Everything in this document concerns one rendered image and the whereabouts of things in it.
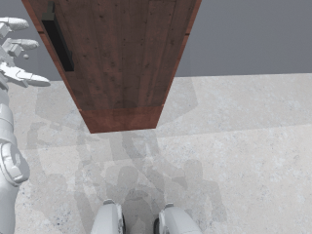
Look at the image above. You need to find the robot left hand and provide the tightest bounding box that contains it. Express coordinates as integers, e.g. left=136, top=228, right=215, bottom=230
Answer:
left=0, top=17, right=51, bottom=88

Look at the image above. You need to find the robot right thigh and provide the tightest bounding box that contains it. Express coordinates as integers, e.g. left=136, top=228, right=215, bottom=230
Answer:
left=159, top=207, right=203, bottom=234

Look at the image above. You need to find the cupboard door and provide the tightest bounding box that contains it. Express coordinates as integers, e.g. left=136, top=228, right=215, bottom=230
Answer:
left=28, top=0, right=197, bottom=111

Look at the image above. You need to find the left robot upper arm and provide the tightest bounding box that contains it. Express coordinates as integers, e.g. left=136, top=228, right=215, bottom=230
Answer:
left=0, top=142, right=30, bottom=234

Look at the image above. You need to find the left robot forearm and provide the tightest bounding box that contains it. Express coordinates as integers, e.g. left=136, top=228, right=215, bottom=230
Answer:
left=0, top=77, right=18, bottom=147

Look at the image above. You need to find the robot right shin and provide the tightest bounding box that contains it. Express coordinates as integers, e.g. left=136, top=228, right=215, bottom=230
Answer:
left=159, top=203, right=174, bottom=234

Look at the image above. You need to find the handle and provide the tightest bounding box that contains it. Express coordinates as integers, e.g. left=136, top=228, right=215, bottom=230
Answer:
left=41, top=1, right=75, bottom=72

